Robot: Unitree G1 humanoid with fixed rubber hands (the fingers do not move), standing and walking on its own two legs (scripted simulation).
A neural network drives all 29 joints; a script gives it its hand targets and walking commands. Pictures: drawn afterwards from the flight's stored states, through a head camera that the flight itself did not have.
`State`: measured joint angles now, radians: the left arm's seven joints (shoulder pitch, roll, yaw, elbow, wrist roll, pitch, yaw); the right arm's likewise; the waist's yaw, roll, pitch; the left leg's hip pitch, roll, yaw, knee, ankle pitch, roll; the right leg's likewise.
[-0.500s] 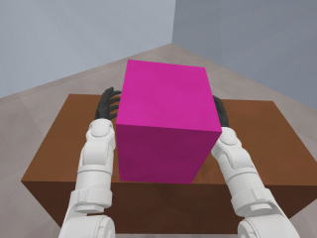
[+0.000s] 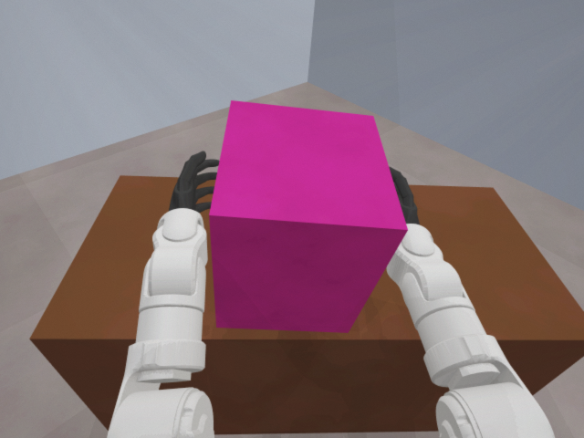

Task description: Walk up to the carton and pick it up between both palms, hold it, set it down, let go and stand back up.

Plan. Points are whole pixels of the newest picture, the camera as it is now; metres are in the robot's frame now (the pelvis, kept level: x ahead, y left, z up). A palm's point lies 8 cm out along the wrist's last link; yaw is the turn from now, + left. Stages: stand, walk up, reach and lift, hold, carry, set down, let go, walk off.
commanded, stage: reach and lift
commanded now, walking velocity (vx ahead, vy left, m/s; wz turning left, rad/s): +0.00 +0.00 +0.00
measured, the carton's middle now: (293, 223) +0.39 +0.01 +0.12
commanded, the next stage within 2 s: hold in 0.40 s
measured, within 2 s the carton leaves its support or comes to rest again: neither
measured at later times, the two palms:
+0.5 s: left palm (190, 204) +0.37 +0.14 +0.17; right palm (411, 221) +0.36 -0.15 +0.16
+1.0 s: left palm (177, 199) +0.36 +0.15 +0.19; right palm (406, 213) +0.35 -0.14 +0.17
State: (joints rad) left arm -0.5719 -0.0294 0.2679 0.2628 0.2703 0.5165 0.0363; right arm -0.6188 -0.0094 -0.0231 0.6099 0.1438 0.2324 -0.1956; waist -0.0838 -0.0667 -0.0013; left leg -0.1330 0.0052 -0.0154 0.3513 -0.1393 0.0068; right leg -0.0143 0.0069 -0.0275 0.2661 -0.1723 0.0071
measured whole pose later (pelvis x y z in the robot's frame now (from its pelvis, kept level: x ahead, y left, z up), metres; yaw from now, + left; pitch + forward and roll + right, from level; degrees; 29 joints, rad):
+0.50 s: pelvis +0.00 -0.01 +0.00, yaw +0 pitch -6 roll -1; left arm -0.55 -0.03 0.26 0.15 0.27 0.58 0.03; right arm -0.60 -0.03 0.03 0.52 0.20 0.27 -0.23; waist -0.10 -0.06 0.01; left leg -0.11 0.01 -0.02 0.35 -0.14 0.00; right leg 0.00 0.01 -0.03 0.27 -0.18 0.00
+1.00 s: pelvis -0.01 +0.00 +0.00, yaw +0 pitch -7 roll -1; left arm -0.59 -0.03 0.28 0.13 0.31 0.67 0.01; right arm -0.65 -0.02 -0.01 0.54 0.20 0.32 -0.21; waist -0.09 -0.06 0.01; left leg -0.09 0.01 -0.02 0.34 -0.13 0.00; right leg 0.02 0.01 -0.04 0.27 -0.17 0.00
